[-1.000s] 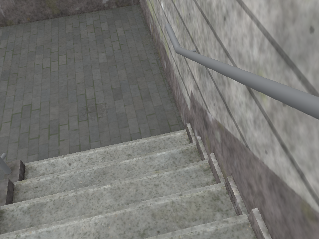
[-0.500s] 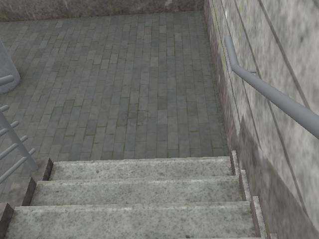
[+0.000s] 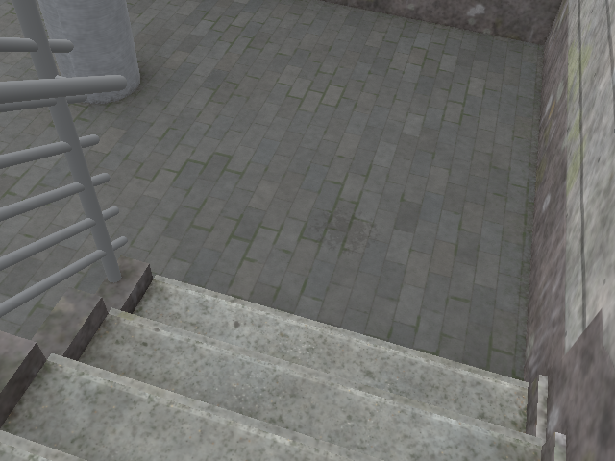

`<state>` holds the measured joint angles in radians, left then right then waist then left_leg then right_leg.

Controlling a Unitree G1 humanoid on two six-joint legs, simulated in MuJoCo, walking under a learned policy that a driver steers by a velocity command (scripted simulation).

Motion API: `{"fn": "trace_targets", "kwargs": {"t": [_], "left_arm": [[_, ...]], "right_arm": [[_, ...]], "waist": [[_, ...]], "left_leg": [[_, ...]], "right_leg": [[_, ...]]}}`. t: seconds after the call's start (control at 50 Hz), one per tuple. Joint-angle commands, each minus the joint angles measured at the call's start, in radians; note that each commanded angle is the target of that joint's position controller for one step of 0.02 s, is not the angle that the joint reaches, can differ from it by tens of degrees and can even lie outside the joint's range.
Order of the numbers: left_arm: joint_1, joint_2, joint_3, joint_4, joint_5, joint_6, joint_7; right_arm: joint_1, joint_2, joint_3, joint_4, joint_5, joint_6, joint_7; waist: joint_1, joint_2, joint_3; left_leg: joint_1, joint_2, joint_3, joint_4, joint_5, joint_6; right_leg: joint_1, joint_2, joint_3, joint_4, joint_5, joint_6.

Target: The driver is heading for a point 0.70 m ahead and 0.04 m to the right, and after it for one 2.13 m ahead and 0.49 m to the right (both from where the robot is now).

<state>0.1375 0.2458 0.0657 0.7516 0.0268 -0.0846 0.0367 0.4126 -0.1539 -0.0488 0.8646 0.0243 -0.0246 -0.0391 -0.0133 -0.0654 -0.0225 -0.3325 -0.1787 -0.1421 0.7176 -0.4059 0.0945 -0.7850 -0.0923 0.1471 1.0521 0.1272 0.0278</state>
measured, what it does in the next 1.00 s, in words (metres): goes down: right foot 0.16 m lower, then left foot 0.16 m lower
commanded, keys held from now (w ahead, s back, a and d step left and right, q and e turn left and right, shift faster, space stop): w+q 0.16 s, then w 0.54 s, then w+e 0.28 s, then e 0.02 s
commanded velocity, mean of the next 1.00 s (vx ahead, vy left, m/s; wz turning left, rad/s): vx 0.50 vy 0.00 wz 0.15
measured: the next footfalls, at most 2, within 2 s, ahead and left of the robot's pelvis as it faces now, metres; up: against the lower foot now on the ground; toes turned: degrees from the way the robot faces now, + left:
right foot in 0.20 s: +0.23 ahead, -0.13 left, -0.16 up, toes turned +12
left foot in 0.82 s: +0.62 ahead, +0.25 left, -0.33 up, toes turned +8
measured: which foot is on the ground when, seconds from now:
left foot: down 0.00-0.22, up 0.24-0.80, down 0.82-1.00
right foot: up 0.00-0.18, down 0.20-0.84, up 0.86-1.00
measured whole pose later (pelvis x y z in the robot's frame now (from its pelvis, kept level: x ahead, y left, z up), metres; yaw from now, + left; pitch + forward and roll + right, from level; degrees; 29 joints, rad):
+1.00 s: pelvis +0.54 +0.15 -0.32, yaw +4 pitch +1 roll -1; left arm 0.42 0.23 0.07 0.86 -0.05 0.00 0.07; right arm 0.28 -0.18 -0.02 0.94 -0.03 -0.06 0.06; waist 0.05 -0.04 0.01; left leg -0.41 0.01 0.07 0.68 -0.29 0.04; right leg -0.63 0.00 0.14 1.71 -0.37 -0.01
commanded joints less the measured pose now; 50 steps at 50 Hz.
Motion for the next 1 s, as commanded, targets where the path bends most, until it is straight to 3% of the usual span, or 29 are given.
{"fn": "trace_targets", "kwargs": {"t": [0.02, 0.08, 0.14, 0.2, 0.22, 0.24, 0.26, 0.28, 0.3, 0.32, 0.34, 0.38, 0.42, 0.44, 0.48, 0.52, 0.54, 0.64, 0.68, 0.72, 0.76, 0.8, 0.82, 0.84, 0.86, 0.88, 0.92, 0.96, 1.0], "left_arm": [[-0.014, 0.036, 0.01, -0.075, 0.022, -0.016, -0.03], [-0.054, 0.003, 0.008, -0.168, 0.001, 0.016, -0.025], [-0.001, 0.063, 0.029, -0.174, -0.032, 0.019, -0.026], [0.358, 0.076, 0.053, -0.006, -0.021, 0.002, -0.047], [0.575, 0.046, 0.044, 0.056, 0.004, 0.012, -0.057], [0.625, 0.058, 0.029, 0.083, -0.006, 0.013, -0.07], [0.628, 0.085, 0.037, 0.081, -0.034, 0.037, -0.072], [0.581, 0.178, 0.059, 0.076, -0.057, 0.032, -0.068], [0.443, 0.066, 0.027, 0.072, -0.039, 0.047, -0.057], [0.34, 0.072, 0.006, 0.062, -0.01, 0.032, -0.051], [0.263, 0.015, -0.026, 0.069, -0.009, 0.017, -0.05], [0.215, -0.001, -0.046, 0.08, -0.006, -0.005, -0.04], [0.268, 0.046, -0.04, 0.089, -0.017, -0.011, -0.006], [0.339, 0.045, -0.038, 0.13, -0.019, -0.006, -0.001], [0.398, 0.062, -0.036, 0.182, -0.038, 0.01, 0.001], [0.411, 0.098, -0.021, 0.162, -0.025, 0.014, -0.011], [0.502, 0.049, -0.028, 0.197, -0.044, 0.018, -0.004], [0.633, -0.008, -0.035, 0.222, -0.032, 0.022, 0.009], [0.631, -0.016, -0.04, 0.217, -0.039, 0.038, 0.011], [0.502, 0.01, -0.026, 0.151, -0.056, 0.062, 0.03], [0.479, 0.057, -0.013, 0.147, -0.051, 0.065, 0.02], [0.432, 0.088, 0.001, 0.177, -0.036, 0.055, -0.011], [0.421, 0.074, -0.003, 0.191, -0.049, 0.041, -0.028], [0.517, 0.019, 0.0, 0.231, -0.076, 0.031, -0.029], [0.723, -0.008, -0.011, 0.232, -0.094, 0.004, -0.05], [0.686, 0.017, -0.012, 0.159, -0.12, -0.005, -0.048], [0.459, 0.013, -0.006, 0.077, -0.108, 0.036, 0.023], [0.448, -0.01, 0.002, 0.078, -0.078, 0.092, 0.046], [0.429, 0.011, 0.025, 0.08, -0.071, 0.1, 0.039]], "right_arm": [[-0.026, -0.097, -0.018, -0.061, 0.027, -0.017, -0.038], [-0.038, -0.128, -0.015, -0.071, -0.002, 0.008, -0.029], [-0.014, -0.107, -0.005, -0.079, 0.02, 0.009, -0.035], [-0.004, -0.06, 0.019, -0.036, 0.026, 0.013, -0.02], [0.013, -0.029, 0.023, -0.03, 0.023, 0.008, 0.014], [0.168, 0.016, 0.035, -0.025, 0.041, -0.011, 0.041], [0.17, -0.026, 0.037, -0.05, 0.057, -0.029, 0.046], [0.085, -0.114, 0.02, -0.105, 0.088, -0.032, 0.031], [-0.127, -0.15, 0.001, -0.129, 0.056, 0.0, 0.003], [-0.223, -0.139, 0.011, -0.155, 0.073, 0.027, -0.019], [-0.233, -0.117, 0.023, -0.169, 0.047, 0.043, -0.03], [-0.137, -0.119, 0.011, -0.145, 0.01, 0.025, -0.022], [-0.256, -0.115, 0.015, -0.199, -0.045, 0.001, -0.005], [-0.269, -0.043, 0.033, -0.2, -0.053, 0.005, 0.006], [-0.228, -0.031, 0.029, -0.197, -0.015, 0.018, 0.027], [-0.279, -0.08, 0.013, -0.212, -0.009, 0.007, 0.041], [-0.334, -0.096, 0.003, -0.221, 0.002, 0.0, 0.044], [-0.598, -0.111, 0.007, -0.301, 0.001, -0.051, 0.104], [-0.625, -0.07, 0.019, -0.305, -0.01, -0.063, 0.138], [-0.617, -0.051, 0.035, -0.278, -0.013, -0.071, 0.159], [-0.546, -0.068, 0.02, -0.256, -0.001, -0.067, 0.137], [-0.221, -0.179, -0.034, -0.169, 0.018, -0.055, 0.114], [-0.03, -0.244, -0.057, -0.131, -0.002, -0.053, 0.092], [0.173, -0.261, -0.046, -0.054, -0.067, -0.035, 0.074], [0.167, -0.299, -0.031, -0.052, -0.089, -0.02, 0.081], [0.145, -0.323, -0.048, -0.045, -0.051, 0.002, 0.09], [0.0, -0.241, -0.03, -0.016, -0.031, -0.007, 0.082], [-0.164, -0.175, -0.002, -0.021, -0.063, -0.057, 0.112], [-0.201, -0.107, 0.018, 0.016, -0.047, -0.081, 0.102]], "waist": [[0.022, 0.104, 0.006], [0.016, 0.167, 0.017], [0.021, 0.153, 0.087], [0.11, 0.116, 0.037], [0.174, -0.034, -0.075], [0.117, -0.296, -0.163], [0.124, -0.369, -0.174], [0.106, -0.397, -0.145], [0.087, 0.033, 0.023], [0.047, 0.04, 0.148], [-0.001, 0.111, 0.238], [-0.078, 0.066, 0.23], [-0.025, 0.026, 0.198], [-0.002, 0.001, 0.128], [-0.005, -0.072, 0.08], [0.022, 0.032, 0.088], [0.067, 0.019, 0.11], [0.201, 0.014, 0.124], [0.197, -0.038, 0.131], [0.203, 0.061, 0.177], [0.181, 0.033, 0.143], [0.025, -0.006, 0.04], [-0.096, 0.041, -0.043], [-0.152, 0.095, -0.148], [-0.05, 0.414, -0.314], [-0.055, 0.516, -0.435], [-0.022, 0.107, -0.175], [0.061, 0.021, -0.014], [0.1, 0.14, 0.056]], "left_leg": [[-0.201, 0.105, -0.168, -0.085, 0.278, 0.125], [-0.332, 0.084, -0.229, -0.008, 0.156, 0.139], [-0.122, 0.118, -0.367, 0.186, 0.143, 0.139], [-0.092, 0.04, -0.252, 0.632, 0.234, 0.091], [-0.402, -0.044, -0.175, 1.037, -0.137, 0.053], [-0.739, -0.111, -0.163, 1.412, -0.539, 0.004], [-0.91, -0.043, -0.171, 1.567, -0.492, -0.007], [-0.996, 0.019, -0.095, 1.568, -0.37, -0.036], [-0.995, 0.093, -0.034, 1.477, -0.13, -0.011], [-0.914, 0.143, -0.081, 1.313, -0.004, -0.005], [-0.835, 0.184, -0.084, 1.228, 0.031, -0.013], [-0.692, 0.218, -0.093, 0.917, 0.256, -0.007], [-0.518, 0.258, 0.054, 0.494, 0.533, -0.07], [-0.401, 0.258, 0.07, 0.424, 0.614, -0.083], [-0.398, 0.27, 0.047, 0.441, 0.621, -0.079], [-0.449, 0.261, 0.08, 0.33, 0.645, -0.038], [-0.626, 0.3, -0.013, 0.244, 0.692, -0.033], [-0.832, 0.3, 0.01, 0.048, 0.625, -0.043], [-0.76, 0.265, 0.04, 0.046, 0.586, -0.039], [-0.435, 0.25, 0.098, -0.252, 0.906, -0.036], [-0.125, 0.219, 0.102, -0.283, 0.88, -0.068], [0.201, 0.258, 0.075, -0.258, 0.757, -0.062], [0.395, 0.277, 0.122, -0.281, 0.847, -0.06], [0.782, 0.4, -0.023, -0.073, 0.941, -0.005], [0.904, 0.531, -0.126, 0.149, 1.226, 0.069], [0.866, 0.629, -0.368, -0.088, 0.767, 0.181], [0.394, 0.629, -0.475, -0.452, -0.006, 0.159], [0.024, 0.622, -0.387, -0.408, 0.112, 0.123], [-0.116, 0.469, -0.089, -0.367, 0.35, 0.01]], "right_leg": [[0.294, 0.071, -0.058, -0.366, 0.419, -0.023], [0.525, 0.136, -0.083, -0.408, 0.298, 0.002], [0.43, 0.041, 0.038, -0.626, 0.157, -0.029], [0.73, -0.022, -0.048, -0.834, 0.339, -0.064], [1.101, -0.108, 0.03, -0.593, 0.511, -0.124], [1.352, -0.2, 0.151, -0.304, 0.505, -0.209], [1.357, -0.236, 0.245, -0.342, 0.34, -0.225], [1.269, -0.334, 0.437, -0.528, -0.092, -0.372], [0.961, -0.288, 0.448, -0.747, -0.67, -0.33], [0.705, -0.309, 0.545, -0.813, -0.794, -0.347], [0.481, -0.252, 0.493, -0.806, -0.777, -0.304], [0.311, -0.091, 0.256, -0.724, -0.541, -0.216], [0.252, -0.027, 0.119, -0.735, -0.083, -0.214], [0.276, -0.033, 0.109, -0.721, 0.05, -0.212], [0.42, -0.077, 0.134, -0.647, 0.163, -0.21], [0.522, -0.08, 0.118, -0.602, 0.093, -0.205], [0.719, -0.095, 0.154, -0.534, -0.073, -0.213], [0.976, -0.088, 0.22, -0.381, -0.241, -0.232], [0.923, -0.081, 0.25, -0.36, -0.223, -0.244], [0.669, -0.004, 0.096, -0.336, -0.345, -0.167], [0.53, -0.001, 0.105, -0.29, -0.322, -0.149], [0.487, 0.011, 0.139, -0.008, -0.276, -0.138], [0.451, 0.071, 0.076, 0.224, -0.259, -0.085], [0.133, 0.202, 0.102, 0.691, -0.921, -0.024], [-0.008, 0.156, 0.187, 0.96, -1.066, 0.001], [-0.066, 0.149, 0.163, 0.989, -0.956, 0.015], [-0.072, 0.085, -0.018, 0.858, -0.603, 0.004], [0.032, 0.028, 0.052, 0.7, -0.426, -0.032], [0.097, 0.015, 0.073, 0.447, -0.303, -0.071]]}}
